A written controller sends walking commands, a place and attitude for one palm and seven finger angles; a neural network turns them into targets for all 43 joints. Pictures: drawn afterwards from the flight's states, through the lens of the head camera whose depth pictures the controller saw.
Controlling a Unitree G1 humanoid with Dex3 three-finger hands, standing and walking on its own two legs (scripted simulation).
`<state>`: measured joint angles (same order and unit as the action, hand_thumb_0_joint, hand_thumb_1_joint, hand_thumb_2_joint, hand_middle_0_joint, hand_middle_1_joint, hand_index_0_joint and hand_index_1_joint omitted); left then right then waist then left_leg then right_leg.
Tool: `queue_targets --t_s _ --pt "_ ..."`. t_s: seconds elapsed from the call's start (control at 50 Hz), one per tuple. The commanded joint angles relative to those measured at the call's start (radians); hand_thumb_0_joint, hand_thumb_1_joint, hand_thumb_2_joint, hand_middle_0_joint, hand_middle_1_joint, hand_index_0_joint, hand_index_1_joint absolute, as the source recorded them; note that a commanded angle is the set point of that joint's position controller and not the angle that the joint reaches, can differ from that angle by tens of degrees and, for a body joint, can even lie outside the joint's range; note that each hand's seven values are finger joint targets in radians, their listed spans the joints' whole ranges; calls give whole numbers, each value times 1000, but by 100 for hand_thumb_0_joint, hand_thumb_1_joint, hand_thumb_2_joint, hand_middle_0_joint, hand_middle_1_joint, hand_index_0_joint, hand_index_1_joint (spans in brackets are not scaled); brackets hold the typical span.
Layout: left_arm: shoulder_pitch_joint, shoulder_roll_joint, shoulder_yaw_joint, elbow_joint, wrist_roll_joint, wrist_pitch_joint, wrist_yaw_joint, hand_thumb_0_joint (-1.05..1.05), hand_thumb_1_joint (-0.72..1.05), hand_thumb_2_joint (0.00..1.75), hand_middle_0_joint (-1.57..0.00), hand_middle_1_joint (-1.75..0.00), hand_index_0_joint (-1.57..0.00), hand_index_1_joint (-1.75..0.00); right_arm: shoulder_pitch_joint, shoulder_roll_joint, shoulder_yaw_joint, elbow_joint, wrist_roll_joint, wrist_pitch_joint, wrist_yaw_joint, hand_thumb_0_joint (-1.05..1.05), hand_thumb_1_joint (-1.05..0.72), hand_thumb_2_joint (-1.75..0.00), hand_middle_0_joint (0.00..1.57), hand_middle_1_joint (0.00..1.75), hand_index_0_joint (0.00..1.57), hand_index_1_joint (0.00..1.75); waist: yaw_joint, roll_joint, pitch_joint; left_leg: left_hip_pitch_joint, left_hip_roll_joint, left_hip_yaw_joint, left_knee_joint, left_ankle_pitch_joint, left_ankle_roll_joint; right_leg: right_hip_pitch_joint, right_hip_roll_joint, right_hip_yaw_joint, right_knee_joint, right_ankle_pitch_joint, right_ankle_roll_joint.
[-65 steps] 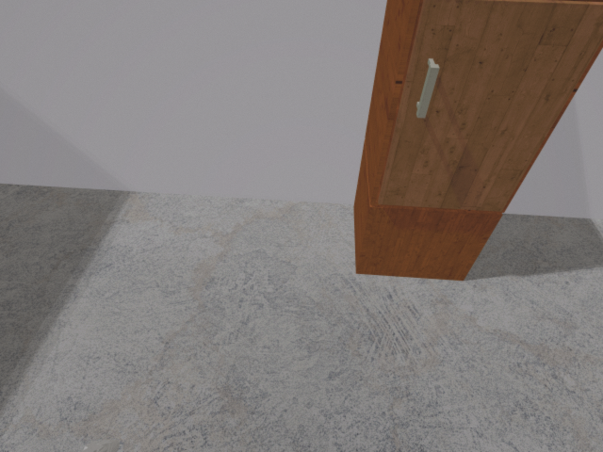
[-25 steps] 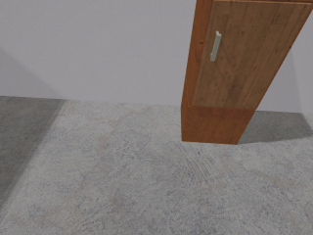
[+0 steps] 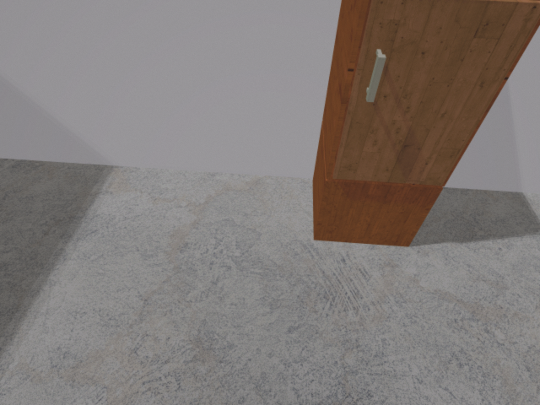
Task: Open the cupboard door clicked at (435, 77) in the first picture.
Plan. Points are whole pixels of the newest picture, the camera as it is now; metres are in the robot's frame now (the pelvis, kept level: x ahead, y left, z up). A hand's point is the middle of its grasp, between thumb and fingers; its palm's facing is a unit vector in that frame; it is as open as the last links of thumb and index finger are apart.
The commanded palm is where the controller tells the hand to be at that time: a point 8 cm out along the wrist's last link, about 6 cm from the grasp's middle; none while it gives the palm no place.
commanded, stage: look at it before walking up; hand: left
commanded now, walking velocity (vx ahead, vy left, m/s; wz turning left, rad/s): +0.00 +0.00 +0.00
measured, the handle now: (374, 75) +0.90 -0.22 +0.06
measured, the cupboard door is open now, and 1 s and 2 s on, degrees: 0 0 0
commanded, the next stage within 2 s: walk to a spot facing it in 0.14 s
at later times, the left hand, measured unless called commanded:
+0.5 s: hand out of the picture +0.07 +0.22 -0.17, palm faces -0.09 -0.95 -0.30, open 7.4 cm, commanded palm none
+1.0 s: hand out of the picture +0.08 +0.18 -0.17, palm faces -0.27 -0.93 -0.24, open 7.4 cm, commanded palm none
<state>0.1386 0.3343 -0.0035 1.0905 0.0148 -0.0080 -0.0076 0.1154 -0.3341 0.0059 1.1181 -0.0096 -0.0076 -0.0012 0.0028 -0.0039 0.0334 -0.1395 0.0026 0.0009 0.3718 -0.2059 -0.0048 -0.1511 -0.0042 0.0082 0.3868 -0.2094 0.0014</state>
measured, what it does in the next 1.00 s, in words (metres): lifts its left foot, turning right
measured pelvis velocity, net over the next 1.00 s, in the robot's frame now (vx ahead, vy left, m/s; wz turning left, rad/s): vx -0.02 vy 0.00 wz -0.36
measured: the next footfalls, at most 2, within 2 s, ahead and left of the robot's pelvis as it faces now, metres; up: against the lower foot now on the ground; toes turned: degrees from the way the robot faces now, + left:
left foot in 1.10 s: +0.05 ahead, +0.12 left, +0.00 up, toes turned -25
right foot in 1.54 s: -0.10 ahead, -0.09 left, +0.00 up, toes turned -46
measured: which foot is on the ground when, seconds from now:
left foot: down 0.00-0.62, up 0.64-1.00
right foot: down 0.00-1.00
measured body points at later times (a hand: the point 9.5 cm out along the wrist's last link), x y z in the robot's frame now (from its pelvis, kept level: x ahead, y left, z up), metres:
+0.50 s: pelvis +0.00 +0.00 -0.01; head +0.02 -0.01 +0.44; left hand +0.08 +0.27 -0.15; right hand +0.07 -0.28 -0.15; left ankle +0.00 +0.12 -0.75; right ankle +0.00 -0.12 -0.74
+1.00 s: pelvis -0.02 +0.00 -0.01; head +0.02 -0.02 +0.44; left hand +0.10 +0.23 -0.15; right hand +0.00 -0.29 -0.14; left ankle +0.00 +0.15 -0.70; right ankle -0.01 -0.10 -0.75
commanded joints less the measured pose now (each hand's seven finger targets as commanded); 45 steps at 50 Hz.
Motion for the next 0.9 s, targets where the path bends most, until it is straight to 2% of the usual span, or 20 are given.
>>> queue_targets --t_s 0.0,0.24,0.26,0.32,0.38,0.42,0.46,0.5,0.52,0.56,0.58,0.6,0.62,0.64,0.66,0.68,0.7,0.72,0.8,0.88 --pt "-45 210 39 -66 -3 -20 19 0 90 90 -20 -30 -20 -30 -45 -205 -43 -67 2 -26 -11 0 -90 -90 20 30 20 30 -3 -4 -71 13 113 -97 -56 137 30 14 -119 97 -62 129 -32" --pt "-43 213 39 -65 -3 -19 18 0 90 90 -20 -30 -20 -30 -58 -212 -45 -68 1 -25 -14 0 -90 -90 20 30 20 30 -2 8 -57 41 118 -83 -58 153 28 1 -116 105 -68 166 -33" --pt "-42 204 41 -72 -3 -14 18 0 90 90 -20 -30 -20 -30 -48 -202 -45 -70 0 -25 -16 0 -90 -90 20 30 20 30 -4 6 -63 49 122 -72 -41 172 27 -5 -112 108 -50 201 -34" --pt "18 105 31 -81 -3 20 23 0 90 90 -20 -30 -20 -30 20 -90 -34 -81 -1 -2 -23 0 -90 -90 20 30 20 30 -10 -10 -65 37 128 -18 26 183 6 -43 -106 130 18 281 -25" --pt "42 106 46 -122 2 37 20 0 90 90 -20 -30 -20 -30 37 -108 -55 -124 -2 11 -31 0 -90 -90 20 30 20 30 -10 7 -66 34 157 -5 63 175 18 -108 -79 133 101 294 -27" --pt "44 97 55 -153 4 44 14 0 90 90 -20 -30 -20 -30 34 -112 -68 -153 -4 15 -33 0 -90 -90 20 30 20 30 -12 45 -53 12 185 -19 60 142 34 -158 -51 125 169 252 -22" --pt "54 76 61 -178 5 50 8 0 90 90 -20 -30 -20 -30 24 -124 -81 -179 -6 16 -34 0 -90 -90 20 30 20 30 -6 112 -45 -14 251 -56 29 125 74 -202 -8 84 294 130 -9" --pt "68 46 68 -198 5 57 2 0 90 90 -20 -30 -20 -30 5 -126 -90 -202 -7 10 -32 0 -90 -90 20 30 20 30 6 206 -32 -50 353 -99 -12 227 153 -234 6 7 480 -228 12" --pt "86 37 73 -205 3 59 0 0 90 90 -20 -30 -20 -30 -16 -124 -93 -217 -9 9 -31 0 -90 -90 20 30 20 30 19 204 -29 -83 374 -82 5 259 167 -207 -21 12 498 -285 10" --pt "179 26 83 -195 7 50 -6 0 90 90 -20 -30 -20 -30 -62 -118 -98 -239 -14 14 -29 0 -90 -90 20 30 20 30 72 133 -37 -150 319 23 164 229 101 -83 -34 -13 326 -159 6" --pt "225 59 93 -185 14 38 -5 0 90 90 -20 -30 -20 -30 -51 -97 -97 -244 -9 22 -26 0 -90 -90 20 30 20 30 88 -18 -46 -224 229 98 357 99 32 -10 -60 41 141 52 -8" --pt "240 169 113 -195 26 20 12 0 90 90 -20 -30 -20 -30 -17 -5 -83 -275 -1 26 -21 0 -90 -90 20 30 20 30 73 -378 -35 -457 49 166 652 -325 -53 47 -324 497 -47 297 -98" --pt "270 161 106 -203 5 26 22 0 90 90 -20 -30 -20 -30 -48 -26 -82 -287 0 35 -27 0 -90 -90 20 30 20 30 91 -250 -46 -425 44 -4 755 -383 -42 -38 -368 547 -119 268 -171" --pt "201 152 112 -217 9 27 26 0 90 90 -20 -30 -20 -30 -53 -14 -87 -280 1 34 -25 0 -90 -90 20 30 20 30 57 -233 -20 -451 54 -41 805 -324 -37 -72 -320 546 -127 141 -184" --pt "149 117 106 -232 6 26 25 0 90 90 -20 -30 -20 -30 -54 -29 -89 -271 -2 32 -23 0 -90 -90 20 30 20 30 43 -178 8 -445 71 -54 815 -252 -39 -104 -281 497 -118 87 -186" --pt "116 93 101 -241 3 23 26 0 90 90 -20 -30 -20 -30 -27 -27 -89 -254 -5 29 -20 0 -90 -90 20 30 20 30 20 -124 -16 -427 81 -46 800 -191 -46 -87 -246 429 -93 131 -177" --pt "106 82 99 -245 3 19 24 0 90 90 -20 -30 -20 -30 2 -11 -88 -242 -7 29 -19 0 -90 -90 20 30 20 30 8 -100 -53 -408 78 -34 782 -160 -54 -57 -218 378 -75 169 -167" --pt "118 75 99 -243 2 17 23 0 90 90 -20 -30 -20 -30 8 -6 -87 -237 -7 30 -20 0 -90 -90 20 30 20 30 14 -100 -71 -397 73 -27 764 -151 -59 -49 -207 363 -68 191 -164" --pt "160 71 107 -226 5 19 20 0 90 90 -20 -30 -20 -30 -2 13 -85 -240 -7 32 -25 0 -90 -90 20 30 20 30 31 -101 -91 -399 56 -18 689 -152 -69 -1 -184 366 -57 216 -165" --pt "172 82 116 -223 9 25 19 0 90 90 -20 -30 -20 -30 -14 18 -83 -258 -2 27 -29 0 -90 -90 20 30 20 30 39 -107 -108 -377 43 -15 580 -190 -66 29 -185 418 -53 212 -183"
